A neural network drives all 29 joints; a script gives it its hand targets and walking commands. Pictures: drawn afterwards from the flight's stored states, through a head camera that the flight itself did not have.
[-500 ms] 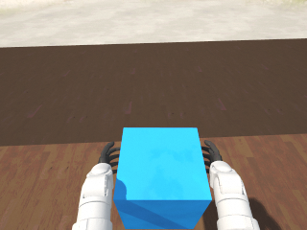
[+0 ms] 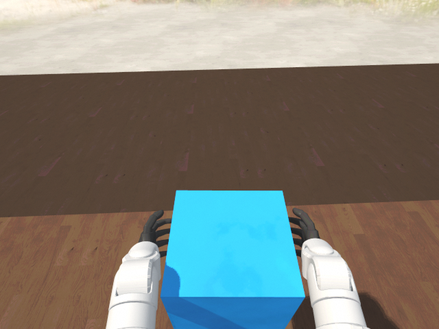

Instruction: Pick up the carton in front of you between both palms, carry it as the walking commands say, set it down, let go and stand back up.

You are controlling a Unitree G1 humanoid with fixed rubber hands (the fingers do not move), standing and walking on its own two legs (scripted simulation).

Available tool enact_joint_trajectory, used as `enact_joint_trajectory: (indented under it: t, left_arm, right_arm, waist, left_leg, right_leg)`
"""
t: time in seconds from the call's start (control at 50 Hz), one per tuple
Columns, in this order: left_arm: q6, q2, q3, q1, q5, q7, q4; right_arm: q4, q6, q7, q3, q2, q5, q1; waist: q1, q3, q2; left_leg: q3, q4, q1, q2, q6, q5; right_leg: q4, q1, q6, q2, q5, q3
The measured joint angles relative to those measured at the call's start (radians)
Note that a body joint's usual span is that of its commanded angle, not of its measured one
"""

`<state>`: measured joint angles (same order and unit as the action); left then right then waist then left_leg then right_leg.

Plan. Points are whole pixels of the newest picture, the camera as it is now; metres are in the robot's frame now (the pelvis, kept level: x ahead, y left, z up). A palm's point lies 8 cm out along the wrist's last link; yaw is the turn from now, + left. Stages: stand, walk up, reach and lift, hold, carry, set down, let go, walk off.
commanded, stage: reach and lift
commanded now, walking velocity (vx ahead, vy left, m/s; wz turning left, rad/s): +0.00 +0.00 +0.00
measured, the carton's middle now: (228, 267) +0.28 +0.00 -0.04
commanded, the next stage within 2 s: hold in 0.08 s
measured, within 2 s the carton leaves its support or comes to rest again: neither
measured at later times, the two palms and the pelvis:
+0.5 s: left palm (146, 250) +0.27 +0.15 +0.05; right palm (313, 247) +0.27 -0.15 +0.04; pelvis -0.01 +0.00 +0.00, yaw +0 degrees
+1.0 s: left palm (146, 247) +0.28 +0.15 +0.05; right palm (312, 244) +0.28 -0.15 +0.05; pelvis -0.01 +0.00 +0.00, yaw +0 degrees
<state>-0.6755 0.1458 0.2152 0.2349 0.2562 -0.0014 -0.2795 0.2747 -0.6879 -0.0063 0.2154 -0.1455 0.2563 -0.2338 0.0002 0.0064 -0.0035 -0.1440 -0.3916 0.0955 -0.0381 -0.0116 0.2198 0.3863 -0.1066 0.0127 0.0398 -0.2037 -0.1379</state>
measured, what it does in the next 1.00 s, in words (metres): stands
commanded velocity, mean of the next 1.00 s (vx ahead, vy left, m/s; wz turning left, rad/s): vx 0.00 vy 0.00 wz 0.00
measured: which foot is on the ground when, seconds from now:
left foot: down 0.00-1.00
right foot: down 0.00-1.00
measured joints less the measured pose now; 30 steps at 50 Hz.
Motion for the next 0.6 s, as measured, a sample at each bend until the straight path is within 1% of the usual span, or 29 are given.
enact_joint_trajectory:
  t: [0.1,0.24,0.38,0.6]
  left_arm:
    - [-0.014,-0.001,-0.006,-0.004,-0.003,0.002,0.014]
    - [-0.058,-0.005,-0.03,-0.025,-0.023,0.008,0.085]
    - [-0.083,0.002,-0.002,0.011,0.0,-0.002,0.051]
    - [-0.073,0.009,0.024,0.043,0.009,-0.007,0.035]
  right_arm:
    - [-0.014,-0.013,-0.001,-0.006,0.001,-0.003,0.005]
    - [-0.085,-0.057,-0.006,-0.031,0.005,-0.022,0.025]
    - [-0.048,-0.08,0.003,-0.003,-0.002,0.0,-0.012]
    - [-0.033,-0.071,0.007,0.022,-0.009,0.009,-0.042]
  waist:
    - [0.0,-0.001,0.0]
    - [0.001,0.002,0.0]
    - [0.002,-0.01,0.001]
    - [0.003,-0.024,0.0]
  left_leg:
    - [0.001,0.005,-0.01,0.0,0.001,-0.002]
    - [0.002,0.029,-0.041,0.001,0.001,-0.014]
    - [0.005,0.019,-0.047,0.001,0.0,-0.015]
    - [0.006,-0.005,-0.027,0.001,-0.002,-0.012]
  right_leg:
    - [-0.004,0.009,0.0,-0.001,0.002,-0.001]
    - [-0.026,0.039,0.0,-0.003,0.012,-0.001]
    - [-0.015,0.045,0.0,-0.002,0.013,-0.001]
    - [0.009,0.025,0.0,0.0,0.011,0.004]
